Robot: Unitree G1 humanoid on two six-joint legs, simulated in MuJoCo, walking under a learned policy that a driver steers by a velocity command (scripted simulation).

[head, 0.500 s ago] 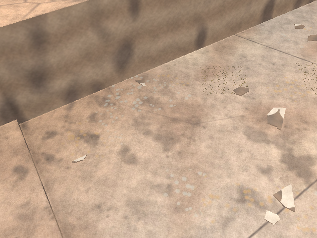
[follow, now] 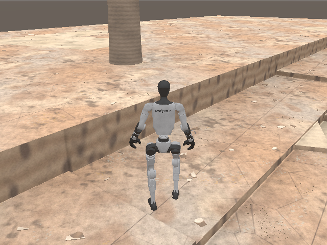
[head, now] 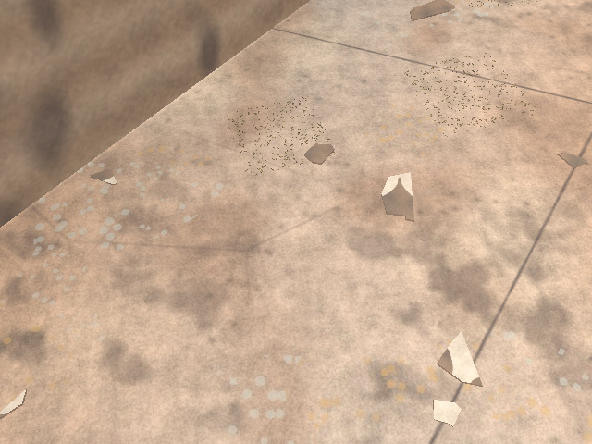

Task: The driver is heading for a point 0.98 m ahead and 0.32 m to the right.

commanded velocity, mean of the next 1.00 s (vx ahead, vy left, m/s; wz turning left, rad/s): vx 0.22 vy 0.00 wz -0.76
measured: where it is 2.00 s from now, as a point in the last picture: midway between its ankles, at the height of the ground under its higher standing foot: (395, 355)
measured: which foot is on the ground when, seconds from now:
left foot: down 0.00-0.20, up 0.22-0.58, down 0.60-1.00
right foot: up 0.00-0.16, down 0.18-0.58, up 0.60-1.00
